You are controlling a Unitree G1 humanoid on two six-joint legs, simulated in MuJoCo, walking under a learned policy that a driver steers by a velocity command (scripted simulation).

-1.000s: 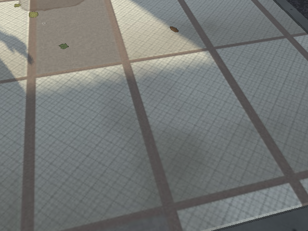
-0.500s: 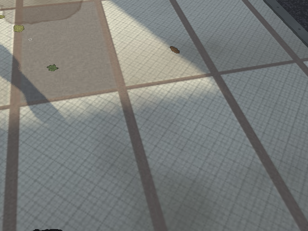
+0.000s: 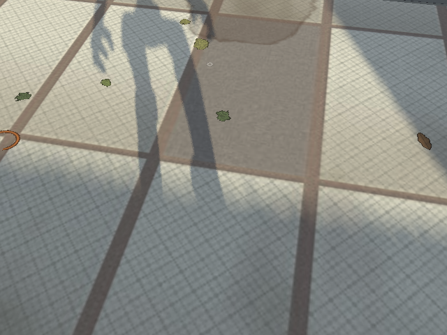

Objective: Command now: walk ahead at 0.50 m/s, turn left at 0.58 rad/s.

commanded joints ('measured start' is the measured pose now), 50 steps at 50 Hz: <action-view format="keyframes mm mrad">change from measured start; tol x32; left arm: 1 -52 170 32 -70 -8 -6 7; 27 -356 92 -8 -274 -10 -16 -22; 50 71 170 25 -178 -32 30 12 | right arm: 1 -95 -8 10 -100 -1 -13 23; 35 341 -34 7 -37 -9 -28 -30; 50 -146 -25 22 -132 -24 -84 -9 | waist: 1 -1 -91 34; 11 -168 169 -433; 50 -3 -139 -27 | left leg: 1 18 -5 46 -120 85 11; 9 656 -166 118 -302 -70 172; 11 1144 239 -790 -498 -266 439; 18 511 48 -272 -615 133 288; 31 598 74 -288 -490 -15 185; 34 558 -30 -177 -109 187 116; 37 -80 -133 -105 450 -447 14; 50 189 -117 -13 -261 71 -67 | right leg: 1 -7 -271 66 -91 318 -139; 8 94 -285 -49 344 920 -69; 11 -717 8 196 1154 -396 35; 12 -815 -48 257 1171 -303 15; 25 -514 -54 224 381 310 91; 33 -310 -24 173 235 168 -39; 36 322 -372 992 43 -189 -318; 50 -189 -138 481 -2 186 -193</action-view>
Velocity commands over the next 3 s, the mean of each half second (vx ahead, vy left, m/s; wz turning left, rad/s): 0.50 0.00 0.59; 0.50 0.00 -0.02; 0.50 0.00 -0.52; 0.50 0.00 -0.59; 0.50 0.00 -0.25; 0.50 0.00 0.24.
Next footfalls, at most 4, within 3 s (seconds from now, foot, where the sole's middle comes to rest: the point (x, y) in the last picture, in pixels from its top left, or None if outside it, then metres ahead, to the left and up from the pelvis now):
0.18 left None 0.26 0.14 -0.78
0.66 right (248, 300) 0.58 0.01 -0.78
1.16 left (167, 241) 0.76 0.29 -0.78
1.66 right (252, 180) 1.04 0.02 -0.78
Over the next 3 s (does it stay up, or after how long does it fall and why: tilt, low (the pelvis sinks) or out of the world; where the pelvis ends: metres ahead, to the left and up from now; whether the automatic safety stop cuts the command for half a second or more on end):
stays up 1.56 -0.15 0.00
